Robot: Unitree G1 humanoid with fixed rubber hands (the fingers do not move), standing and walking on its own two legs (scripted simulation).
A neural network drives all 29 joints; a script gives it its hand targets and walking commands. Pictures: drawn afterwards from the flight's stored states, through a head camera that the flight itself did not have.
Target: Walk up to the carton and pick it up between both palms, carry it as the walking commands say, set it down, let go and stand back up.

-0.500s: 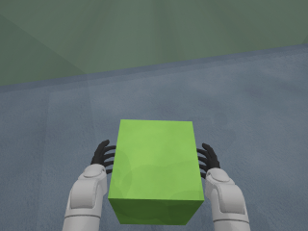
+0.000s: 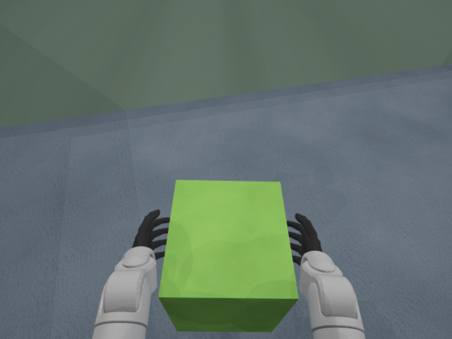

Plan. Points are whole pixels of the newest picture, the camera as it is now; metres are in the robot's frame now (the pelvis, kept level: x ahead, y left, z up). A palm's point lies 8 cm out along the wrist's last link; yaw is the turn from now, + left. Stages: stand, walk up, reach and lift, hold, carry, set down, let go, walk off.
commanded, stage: carry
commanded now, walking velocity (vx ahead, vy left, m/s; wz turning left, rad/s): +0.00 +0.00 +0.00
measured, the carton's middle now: (226, 260) +0.30 +0.00 -0.04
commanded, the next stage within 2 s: none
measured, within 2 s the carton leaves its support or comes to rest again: neither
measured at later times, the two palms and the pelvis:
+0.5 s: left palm (132, 264) +0.23 +0.15 +0.08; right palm (324, 269) +0.23 -0.14 +0.08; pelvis -0.03 +0.00 -0.01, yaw +0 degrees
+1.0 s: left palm out of the picture +0.02 +0.13 +0.09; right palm out of the picture +0.02 -0.16 +0.08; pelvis -0.22 -0.01 +0.00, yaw +0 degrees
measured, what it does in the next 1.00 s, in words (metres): walks backwards: right foot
